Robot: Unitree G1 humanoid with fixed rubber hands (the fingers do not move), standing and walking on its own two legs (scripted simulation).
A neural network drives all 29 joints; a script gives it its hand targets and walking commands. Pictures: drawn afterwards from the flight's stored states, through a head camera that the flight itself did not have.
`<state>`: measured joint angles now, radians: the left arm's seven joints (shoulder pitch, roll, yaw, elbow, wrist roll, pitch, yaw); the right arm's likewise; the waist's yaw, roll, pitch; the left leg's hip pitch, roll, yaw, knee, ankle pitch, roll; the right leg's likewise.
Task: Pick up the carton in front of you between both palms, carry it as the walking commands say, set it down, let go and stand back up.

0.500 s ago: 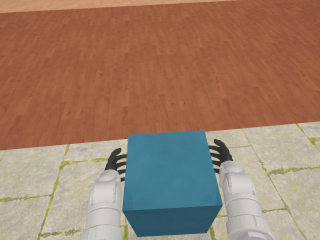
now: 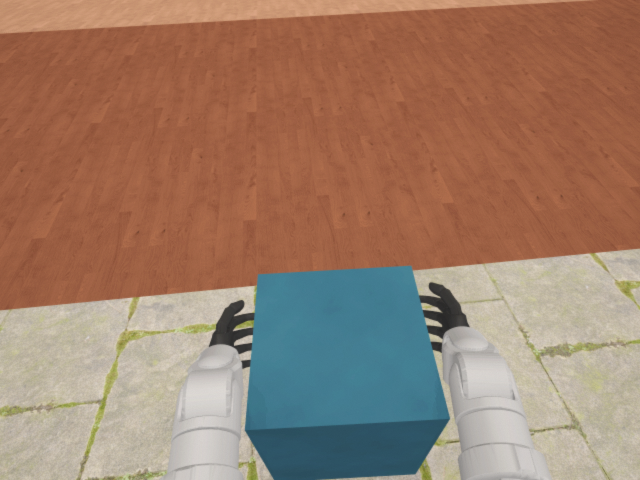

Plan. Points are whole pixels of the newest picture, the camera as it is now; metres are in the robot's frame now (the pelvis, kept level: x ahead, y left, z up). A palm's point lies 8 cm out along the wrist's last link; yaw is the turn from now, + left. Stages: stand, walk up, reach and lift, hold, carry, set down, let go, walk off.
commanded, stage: reach and lift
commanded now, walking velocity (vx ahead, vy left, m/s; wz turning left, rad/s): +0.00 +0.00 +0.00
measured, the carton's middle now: (340, 378) +0.29 +0.00 -0.05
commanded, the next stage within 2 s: hold in 0.22 s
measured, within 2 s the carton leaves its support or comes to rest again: neither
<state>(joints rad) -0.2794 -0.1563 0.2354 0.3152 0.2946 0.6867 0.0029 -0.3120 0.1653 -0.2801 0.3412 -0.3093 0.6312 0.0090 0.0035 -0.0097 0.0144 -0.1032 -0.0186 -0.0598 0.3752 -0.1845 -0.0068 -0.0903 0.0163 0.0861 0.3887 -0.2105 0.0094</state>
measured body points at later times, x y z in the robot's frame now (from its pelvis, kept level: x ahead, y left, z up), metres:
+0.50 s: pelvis +0.00 +0.00 +0.00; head -0.06 +0.00 +0.45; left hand +0.29 +0.15 +0.04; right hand +0.30 -0.16 +0.05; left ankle +0.02 +0.12 -0.74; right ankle +0.01 -0.13 -0.74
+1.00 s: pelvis -0.01 +0.00 +0.00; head -0.05 +0.00 +0.45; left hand +0.29 +0.15 +0.04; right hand +0.30 -0.15 +0.05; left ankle +0.02 +0.12 -0.74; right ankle +0.01 -0.13 -0.74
